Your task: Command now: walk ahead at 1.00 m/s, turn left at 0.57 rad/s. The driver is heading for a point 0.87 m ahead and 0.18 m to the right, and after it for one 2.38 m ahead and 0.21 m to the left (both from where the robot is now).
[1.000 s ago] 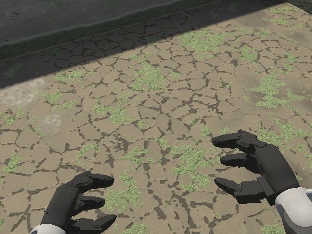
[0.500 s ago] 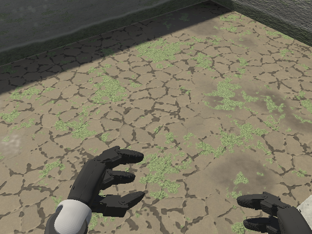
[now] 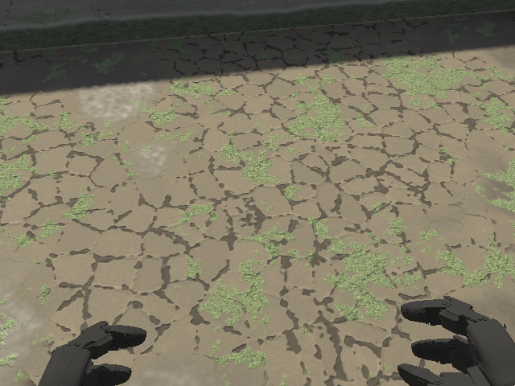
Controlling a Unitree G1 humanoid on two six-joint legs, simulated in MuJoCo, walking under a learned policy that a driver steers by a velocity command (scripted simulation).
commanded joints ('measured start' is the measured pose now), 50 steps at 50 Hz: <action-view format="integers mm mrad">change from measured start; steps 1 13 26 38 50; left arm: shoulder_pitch -147 61 139 204 55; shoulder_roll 24 104 112 89 13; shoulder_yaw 2 -10 75 58 73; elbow -144 -1 10 -25 39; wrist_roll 2 -80 -85 -71 -88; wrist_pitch -30 23 104 124 97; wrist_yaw -2 -36 15 16 87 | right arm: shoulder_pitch -135 -83 18 2 84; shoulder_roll -79 -41 -93 -55 -44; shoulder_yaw -28 4 -95 -104 -139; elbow -111 21 120 189 175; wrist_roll -8 -31 -4 18 56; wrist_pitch -23 -20 -8 32 10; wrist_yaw -2 19 -54 -46 -95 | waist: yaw -25 -15 33 79 5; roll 85 18 181 -374 -101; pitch -167 -63 -96 -162 -75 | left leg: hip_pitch -153 77 274 -72 -141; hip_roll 117 139 346 67 151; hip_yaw -125 1 36 388 260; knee -210 -289 -220 277 330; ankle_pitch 122 69 646 -278 -129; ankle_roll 62 36 234 -18 -65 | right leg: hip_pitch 274 179 -213 146 104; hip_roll -52 -82 53 -236 -220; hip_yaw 105 278 328 619 248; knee -37 -304 141 -311 -344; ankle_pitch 28 66 -61 605 8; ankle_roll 9 -99 -65 -294 -203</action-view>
